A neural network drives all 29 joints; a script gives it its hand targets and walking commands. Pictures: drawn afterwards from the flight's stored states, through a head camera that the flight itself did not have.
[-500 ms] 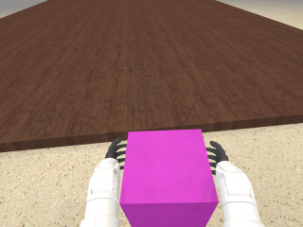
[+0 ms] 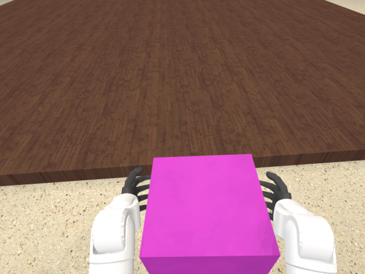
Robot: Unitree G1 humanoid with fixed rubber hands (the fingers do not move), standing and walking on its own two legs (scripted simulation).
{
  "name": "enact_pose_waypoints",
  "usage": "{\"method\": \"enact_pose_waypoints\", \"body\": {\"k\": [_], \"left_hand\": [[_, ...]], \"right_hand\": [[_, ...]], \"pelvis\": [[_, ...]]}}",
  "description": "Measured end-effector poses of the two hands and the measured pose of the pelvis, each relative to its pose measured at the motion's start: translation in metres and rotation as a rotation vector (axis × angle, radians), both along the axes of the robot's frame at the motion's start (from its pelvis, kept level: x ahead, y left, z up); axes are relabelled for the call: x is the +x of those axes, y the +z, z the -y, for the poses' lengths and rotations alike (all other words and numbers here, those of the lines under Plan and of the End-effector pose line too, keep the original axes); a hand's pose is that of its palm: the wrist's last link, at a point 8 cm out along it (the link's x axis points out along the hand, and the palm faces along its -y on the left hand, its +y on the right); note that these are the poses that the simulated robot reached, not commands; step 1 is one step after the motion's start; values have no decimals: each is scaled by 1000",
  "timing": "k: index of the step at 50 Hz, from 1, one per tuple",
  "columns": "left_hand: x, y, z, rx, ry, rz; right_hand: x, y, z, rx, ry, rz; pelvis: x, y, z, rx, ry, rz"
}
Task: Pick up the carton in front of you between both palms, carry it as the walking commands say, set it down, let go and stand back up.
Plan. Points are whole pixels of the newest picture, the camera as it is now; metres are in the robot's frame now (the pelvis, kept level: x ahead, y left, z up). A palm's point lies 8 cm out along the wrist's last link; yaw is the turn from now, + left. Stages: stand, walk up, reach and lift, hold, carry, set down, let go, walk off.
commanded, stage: carry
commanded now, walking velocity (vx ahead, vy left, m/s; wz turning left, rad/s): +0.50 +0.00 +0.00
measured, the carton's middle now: (204, 227) +0.26 -0.01 +0.00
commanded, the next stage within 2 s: none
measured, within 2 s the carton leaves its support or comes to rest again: neither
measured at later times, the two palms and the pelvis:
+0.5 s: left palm (133, 113) +0.59 +0.19 +0.08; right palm (230, 116) +0.56 -0.11 +0.08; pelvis +0.30 +0.06 +0.01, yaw -3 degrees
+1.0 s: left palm (152, 43) +0.98 +0.16 +0.16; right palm (222, 43) +0.99 -0.13 +0.15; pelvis +0.62 +0.00 +0.00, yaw +0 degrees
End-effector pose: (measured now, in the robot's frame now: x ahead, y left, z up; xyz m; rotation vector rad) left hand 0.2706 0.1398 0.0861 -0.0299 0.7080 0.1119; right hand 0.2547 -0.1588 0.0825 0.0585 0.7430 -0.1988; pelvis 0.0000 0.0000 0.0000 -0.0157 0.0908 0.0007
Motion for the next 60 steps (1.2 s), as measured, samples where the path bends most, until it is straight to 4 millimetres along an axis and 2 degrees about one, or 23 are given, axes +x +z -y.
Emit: {"method": "enact_pose_waypoints", "body": {"k": [4,8,11,13,15,20,24,28,33,38,41,46,54,57,60], "left_hand": [[37,7,-11,-6,44,-9],[88,11,-27,-15,66,15],[133,5,-40,-26,67,32],[166,-3,-48,-35,59,53],[197,-14,-54,-42,46,40],[254,-22,-54,-39,4,-58],[304,-11,-50,-34,-28,-41],[356,3,-48,-28,-24,13],[428,21,-41,-26,13,103],[518,36,-26,2,50,204],[566,40,-23,39,60,155],[640,53,-24,54,80,82],[779,82,-26,48,52,87],[835,82,-30,40,35,81],[892,75,-35,25,7,83]], "right_hand": [[48,7,-11,2,36,-8],[104,11,-26,2,52,16],[149,7,-39,-7,52,33],[179,1,-48,-13,42,54],[206,-7,-54,-27,36,41],[248,-17,-55,-25,-7,-57],[291,-5,-51,-29,-31,-41],[345,8,-49,-27,-25,13],[428,22,-41,-10,2,103],[531,29,-26,2,48,205],[588,31,-22,-13,101,156],[672,47,-24,-10,133,84],[803,76,-25,-24,113,88],[854,79,-29,-35,99,81],[902,77,-34,-54,72,82]], "pelvis": [[41,6,-2,14,-5,-3],[91,4,-13,16,-6,0],[136,-5,-25,12,-11,12],[167,-18,-36,11,-25,25],[192,-23,-44,27,-33,25],[244,-4,-57,5,-56,11],[290,8,-59,-12,-49,2],[342,11,-55,-15,-38,2],[417,1,-40,4,-28,16],[494,-27,-20,5,2,42],[524,-23,-11,9,8,36],[575,-7,-3,21,5,17],[672,0,-9,21,-12,-11],[717,-7,-17,13,-18,-13],[766,-23,-29,-2,-31,2]]}}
